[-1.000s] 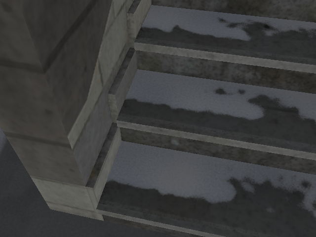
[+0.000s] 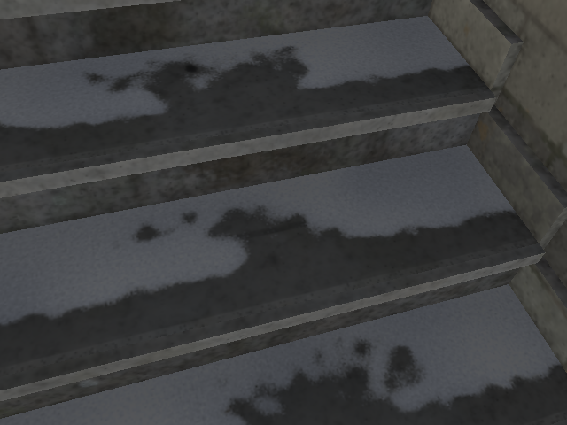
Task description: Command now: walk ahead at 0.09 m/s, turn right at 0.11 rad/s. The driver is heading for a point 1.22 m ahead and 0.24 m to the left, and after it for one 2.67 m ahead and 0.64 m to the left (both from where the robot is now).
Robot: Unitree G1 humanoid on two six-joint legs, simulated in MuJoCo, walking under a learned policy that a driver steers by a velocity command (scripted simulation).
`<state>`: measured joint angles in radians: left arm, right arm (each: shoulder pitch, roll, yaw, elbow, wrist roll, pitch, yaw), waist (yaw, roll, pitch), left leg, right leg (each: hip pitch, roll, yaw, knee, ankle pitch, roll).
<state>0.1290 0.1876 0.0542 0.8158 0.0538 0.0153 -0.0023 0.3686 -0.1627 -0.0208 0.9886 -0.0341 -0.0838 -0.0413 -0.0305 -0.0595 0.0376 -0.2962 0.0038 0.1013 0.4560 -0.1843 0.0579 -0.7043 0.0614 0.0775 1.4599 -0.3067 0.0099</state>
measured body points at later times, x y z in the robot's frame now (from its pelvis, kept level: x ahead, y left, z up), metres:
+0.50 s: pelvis -0.02 -0.03 -0.01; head +0.00 -0.03 +0.44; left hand +0.03 +0.24 -0.13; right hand +0.11 -0.27 -0.14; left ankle -0.12 +0.04 -0.69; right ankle +0.04 -0.12 -0.74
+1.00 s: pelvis -0.08 -0.02 +0.00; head -0.07 +0.00 +0.45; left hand -0.10 +0.23 -0.14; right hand +0.09 -0.20 -0.12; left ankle -0.12 +0.04 -0.74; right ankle -0.06 -0.13 -0.73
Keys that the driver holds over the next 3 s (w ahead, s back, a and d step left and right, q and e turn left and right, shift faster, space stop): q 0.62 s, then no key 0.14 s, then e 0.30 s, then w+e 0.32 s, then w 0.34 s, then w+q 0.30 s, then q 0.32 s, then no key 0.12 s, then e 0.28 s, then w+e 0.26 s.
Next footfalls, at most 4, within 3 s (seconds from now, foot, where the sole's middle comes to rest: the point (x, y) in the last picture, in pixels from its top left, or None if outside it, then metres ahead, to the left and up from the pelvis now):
0.14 right None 0.08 -0.11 -0.78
0.58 left None -0.08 0.05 -0.78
1.04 right None -0.03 -0.12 -0.78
1.32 left None -0.08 0.08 -0.78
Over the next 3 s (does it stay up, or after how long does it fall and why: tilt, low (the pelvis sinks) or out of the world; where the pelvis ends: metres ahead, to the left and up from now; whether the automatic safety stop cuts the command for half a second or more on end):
stays up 0.49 0.01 0.18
